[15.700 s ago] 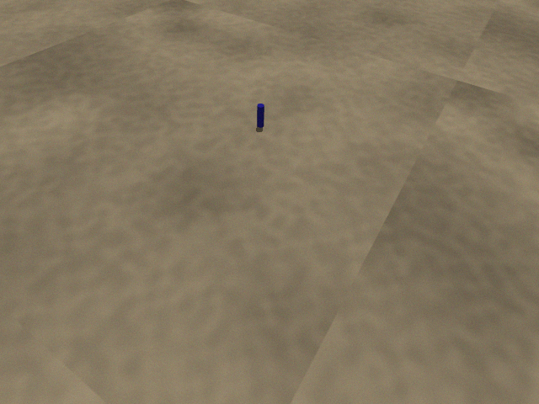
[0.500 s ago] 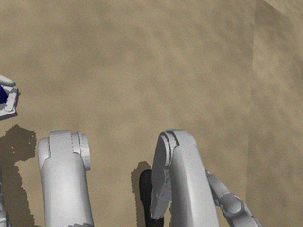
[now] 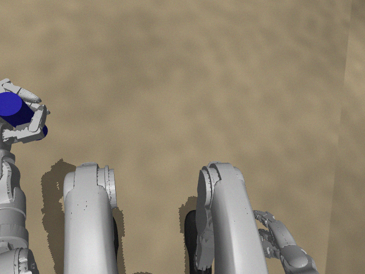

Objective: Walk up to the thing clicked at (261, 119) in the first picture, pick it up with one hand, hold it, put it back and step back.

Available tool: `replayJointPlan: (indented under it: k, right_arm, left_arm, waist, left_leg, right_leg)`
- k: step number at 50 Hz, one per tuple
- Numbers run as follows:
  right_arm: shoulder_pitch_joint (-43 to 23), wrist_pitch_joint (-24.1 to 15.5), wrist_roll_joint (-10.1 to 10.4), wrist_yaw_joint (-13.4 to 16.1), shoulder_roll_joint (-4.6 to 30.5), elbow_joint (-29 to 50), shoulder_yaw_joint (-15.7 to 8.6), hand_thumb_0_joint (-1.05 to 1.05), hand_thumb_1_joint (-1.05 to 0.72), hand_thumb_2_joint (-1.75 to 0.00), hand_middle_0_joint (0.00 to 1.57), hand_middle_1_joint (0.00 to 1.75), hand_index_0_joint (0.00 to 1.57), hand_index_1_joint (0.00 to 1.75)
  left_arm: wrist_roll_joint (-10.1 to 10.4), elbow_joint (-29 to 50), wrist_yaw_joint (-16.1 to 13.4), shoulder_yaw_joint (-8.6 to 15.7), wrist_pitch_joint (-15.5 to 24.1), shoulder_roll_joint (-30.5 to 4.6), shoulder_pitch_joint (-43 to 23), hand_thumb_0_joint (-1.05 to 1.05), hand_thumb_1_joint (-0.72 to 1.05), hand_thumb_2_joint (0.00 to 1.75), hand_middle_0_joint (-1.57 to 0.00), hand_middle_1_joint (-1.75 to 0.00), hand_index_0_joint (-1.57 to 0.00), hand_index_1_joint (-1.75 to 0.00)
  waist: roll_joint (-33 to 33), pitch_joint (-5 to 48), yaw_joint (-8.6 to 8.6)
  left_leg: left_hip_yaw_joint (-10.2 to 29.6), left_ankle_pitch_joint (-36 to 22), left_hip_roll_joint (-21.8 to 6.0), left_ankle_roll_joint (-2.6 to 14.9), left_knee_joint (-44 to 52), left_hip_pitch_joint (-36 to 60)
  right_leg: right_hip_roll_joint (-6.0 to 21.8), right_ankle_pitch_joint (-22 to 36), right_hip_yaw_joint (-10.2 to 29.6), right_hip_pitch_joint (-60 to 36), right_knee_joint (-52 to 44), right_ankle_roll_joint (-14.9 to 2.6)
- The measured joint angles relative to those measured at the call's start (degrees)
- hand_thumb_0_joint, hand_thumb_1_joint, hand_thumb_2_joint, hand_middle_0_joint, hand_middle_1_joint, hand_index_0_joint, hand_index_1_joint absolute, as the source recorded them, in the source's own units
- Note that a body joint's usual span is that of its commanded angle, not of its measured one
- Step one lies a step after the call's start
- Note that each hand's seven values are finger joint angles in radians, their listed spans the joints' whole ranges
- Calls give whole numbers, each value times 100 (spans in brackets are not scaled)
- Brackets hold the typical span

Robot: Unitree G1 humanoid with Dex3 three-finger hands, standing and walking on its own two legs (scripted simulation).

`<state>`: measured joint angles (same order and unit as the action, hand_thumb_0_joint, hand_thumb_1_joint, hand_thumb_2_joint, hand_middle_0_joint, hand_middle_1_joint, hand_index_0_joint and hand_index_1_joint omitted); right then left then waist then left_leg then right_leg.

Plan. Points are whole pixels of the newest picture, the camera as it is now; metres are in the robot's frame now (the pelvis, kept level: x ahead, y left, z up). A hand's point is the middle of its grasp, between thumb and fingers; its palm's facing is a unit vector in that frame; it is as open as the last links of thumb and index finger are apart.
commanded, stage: settle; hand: left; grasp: from the side
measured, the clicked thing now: (24, 119) +0.40 +0.30 -0.06
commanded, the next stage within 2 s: lift in 0.68 s
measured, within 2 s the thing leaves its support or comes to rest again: neither
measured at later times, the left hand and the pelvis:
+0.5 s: hand (22, 109) +0.40 +0.29 -0.01, palm faces +0.26 -0.96 -0.07, open 5.3 cm; pelvis +0.00 +0.00 +0.03, yaw +2 degrees
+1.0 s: hand (23, 101) +0.40 +0.27 +0.02, palm faces +0.25 -0.97 -0.06, open 5.3 cm; pelvis +0.00 +0.00 +0.04, yaw +3 degrees
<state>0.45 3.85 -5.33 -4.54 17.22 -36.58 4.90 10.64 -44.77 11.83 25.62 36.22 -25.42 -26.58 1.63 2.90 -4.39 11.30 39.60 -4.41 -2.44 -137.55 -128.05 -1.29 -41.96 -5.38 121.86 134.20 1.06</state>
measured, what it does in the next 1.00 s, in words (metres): stands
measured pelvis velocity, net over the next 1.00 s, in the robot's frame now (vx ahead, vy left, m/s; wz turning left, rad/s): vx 0.00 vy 0.00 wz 0.05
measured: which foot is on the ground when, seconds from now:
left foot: down 0.00-1.00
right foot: down 0.00-1.00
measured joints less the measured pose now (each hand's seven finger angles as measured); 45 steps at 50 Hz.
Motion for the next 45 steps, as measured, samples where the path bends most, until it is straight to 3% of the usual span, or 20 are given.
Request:
replayJointPlan:
  k: [18, 45]
  right_arm:
    - [106, -83, 77, 105, -86, -48, -214, 1, -89, -89, 20, 30, 21, 30]
    - [314, -85, 96, 123, -128, -105, -291, 1, -90, -89, 20, 30, 21, 30]
  left_arm:
    - [-153, -23, -24, -24, -192, 153, -149, 4, 18, 112, -101, -112, -103, -111]
    - [-317, -400, -88, -25, -159, 250, -434, 4, 18, 112, -101, -112, -103, -112]
  waist:
    - [-27, 200, 42]
    - [-111, 326, -36]
  left_leg:
    - [-211, -62, 1, 43, 410, 258]
    - [-352, -140, 9, 46, 760, 491]
  right_leg:
    - [57, 9, 134, -213, -315, -4]
    - [95, 55, 223, -382, -576, -24]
